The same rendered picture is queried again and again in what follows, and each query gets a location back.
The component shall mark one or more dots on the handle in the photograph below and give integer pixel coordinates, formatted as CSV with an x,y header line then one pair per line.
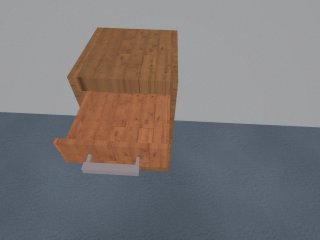
x,y
110,168

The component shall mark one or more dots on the cabinet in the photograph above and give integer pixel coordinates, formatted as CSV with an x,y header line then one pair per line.
x,y
126,60

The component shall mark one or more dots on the drawer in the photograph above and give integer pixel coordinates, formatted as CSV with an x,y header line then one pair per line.
x,y
116,128

